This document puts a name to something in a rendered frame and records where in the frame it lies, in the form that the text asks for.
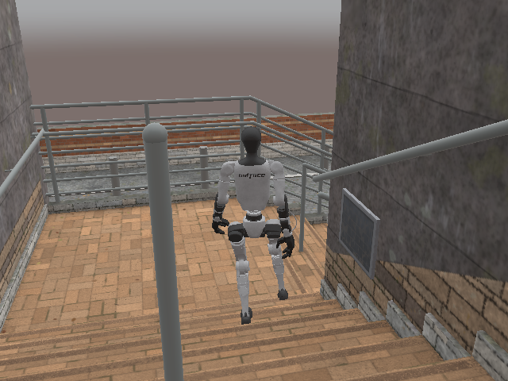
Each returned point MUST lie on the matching stairs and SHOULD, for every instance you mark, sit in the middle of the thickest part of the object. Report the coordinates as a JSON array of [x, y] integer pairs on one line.
[[302, 338], [309, 264]]

